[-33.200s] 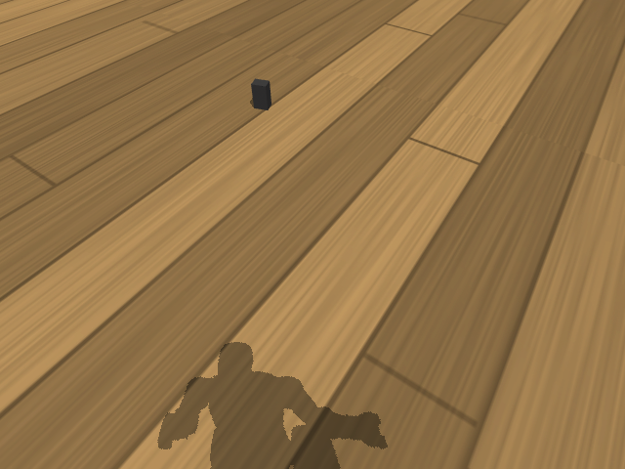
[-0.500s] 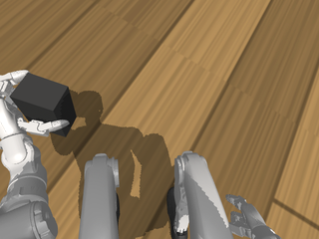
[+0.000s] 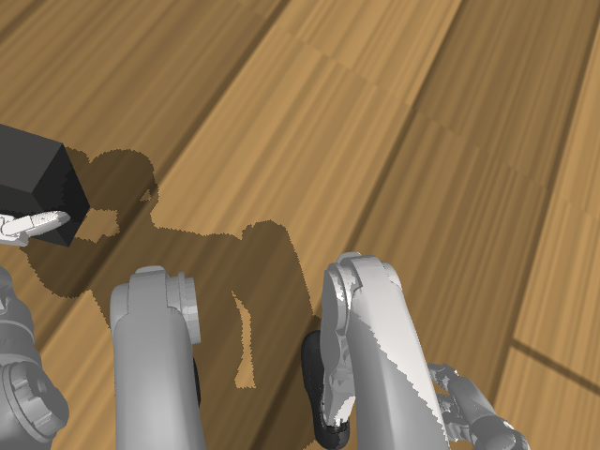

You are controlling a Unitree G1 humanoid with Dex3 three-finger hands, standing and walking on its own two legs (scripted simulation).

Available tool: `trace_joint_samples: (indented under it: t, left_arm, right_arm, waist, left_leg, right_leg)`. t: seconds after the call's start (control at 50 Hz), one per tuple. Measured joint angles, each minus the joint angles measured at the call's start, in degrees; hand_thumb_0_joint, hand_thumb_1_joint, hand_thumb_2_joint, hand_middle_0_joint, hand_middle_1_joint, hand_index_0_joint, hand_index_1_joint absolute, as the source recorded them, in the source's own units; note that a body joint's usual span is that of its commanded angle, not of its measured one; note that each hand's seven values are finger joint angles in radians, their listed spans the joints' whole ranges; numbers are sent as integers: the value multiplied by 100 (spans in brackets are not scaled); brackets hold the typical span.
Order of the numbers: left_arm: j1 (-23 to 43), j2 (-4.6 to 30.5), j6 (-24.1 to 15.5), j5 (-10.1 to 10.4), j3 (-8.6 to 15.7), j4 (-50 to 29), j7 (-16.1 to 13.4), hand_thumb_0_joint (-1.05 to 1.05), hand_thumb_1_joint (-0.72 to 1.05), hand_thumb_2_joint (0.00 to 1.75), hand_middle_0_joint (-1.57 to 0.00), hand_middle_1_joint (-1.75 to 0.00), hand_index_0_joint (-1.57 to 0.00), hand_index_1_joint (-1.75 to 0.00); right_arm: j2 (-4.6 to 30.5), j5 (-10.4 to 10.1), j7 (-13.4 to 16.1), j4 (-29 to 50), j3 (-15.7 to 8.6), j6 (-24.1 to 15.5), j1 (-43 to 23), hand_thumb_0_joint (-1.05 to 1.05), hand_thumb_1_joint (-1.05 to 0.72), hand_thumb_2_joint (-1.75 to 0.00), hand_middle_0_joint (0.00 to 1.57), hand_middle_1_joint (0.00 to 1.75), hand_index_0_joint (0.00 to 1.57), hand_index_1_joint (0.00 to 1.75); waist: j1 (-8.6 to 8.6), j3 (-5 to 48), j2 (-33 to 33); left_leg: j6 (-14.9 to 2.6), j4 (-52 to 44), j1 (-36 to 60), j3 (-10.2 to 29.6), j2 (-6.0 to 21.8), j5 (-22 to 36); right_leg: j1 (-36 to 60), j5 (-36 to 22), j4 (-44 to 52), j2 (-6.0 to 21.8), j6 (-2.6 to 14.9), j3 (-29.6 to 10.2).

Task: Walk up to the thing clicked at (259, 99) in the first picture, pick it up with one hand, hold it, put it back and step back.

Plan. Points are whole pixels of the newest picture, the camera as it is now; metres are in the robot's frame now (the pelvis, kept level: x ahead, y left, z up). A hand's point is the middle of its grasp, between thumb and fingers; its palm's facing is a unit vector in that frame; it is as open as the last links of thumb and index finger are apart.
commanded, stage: crouch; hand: left
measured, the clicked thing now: (27, 190) +0.43 +0.31 -0.09
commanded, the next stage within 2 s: lower in 0.28 s
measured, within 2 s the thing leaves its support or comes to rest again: neither
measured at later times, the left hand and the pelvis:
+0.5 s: hand (17, 195) +0.43 +0.33 -0.11, palm faces +0.45 -0.89 -0.03, open 13.1 cm; pelvis +0.00 +0.00 -0.03, yaw -3 degrees
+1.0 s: hand (37, 205) +0.43 +0.33 -0.17, palm faces +0.47 -0.88 -0.03, open 13.1 cm; pelvis +0.00 +0.01 -0.05, yaw -6 degrees
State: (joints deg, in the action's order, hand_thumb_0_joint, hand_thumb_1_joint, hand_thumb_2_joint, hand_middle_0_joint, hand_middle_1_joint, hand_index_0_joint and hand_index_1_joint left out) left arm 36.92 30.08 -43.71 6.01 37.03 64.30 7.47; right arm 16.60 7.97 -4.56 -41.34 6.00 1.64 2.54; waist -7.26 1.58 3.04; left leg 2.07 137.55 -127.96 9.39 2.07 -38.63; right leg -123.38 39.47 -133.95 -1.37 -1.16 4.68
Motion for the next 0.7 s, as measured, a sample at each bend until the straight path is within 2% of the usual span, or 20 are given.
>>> trace_joint_samples:
  t: [0.22,0.46,0.7]
  left_arm:
    - [-113,133,-61,71,78,-103,68,-1,-61,58,-57,-94,-58,-94]
    - [-152,283,-139,83,114,-74,1,-1,-61,58,-57,-95,-58,-95]
    - [-159,609,-500,54,302,387,-182,-1,-61,56,-58,-94,-59,-94]
  right_arm:
    - [86,137,-53,88,192,52,-184,0,-92,-90,20,30,20,30]
    - [148,276,-151,178,388,122,-289,0,-92,-90,20,30,20,30]
    - [209,474,-236,280,787,124,-465,0,-93,-90,20,30,20,30]
  waist:
    - [-22,-252,83]
    - [-80,-489,170]
    - [-249,-868,392]
  left_leg:
    - [9,365,-179,159,-30,-69]
    - [24,675,-291,308,-58,-87]
    - [27,972,-313,507,-47,-130]
  right_leg:
    - [-109,41,-262,-29,-37,106]
    - [-170,24,-478,-65,-67,204]
    - [-158,-33,-630,-150,-121,336]
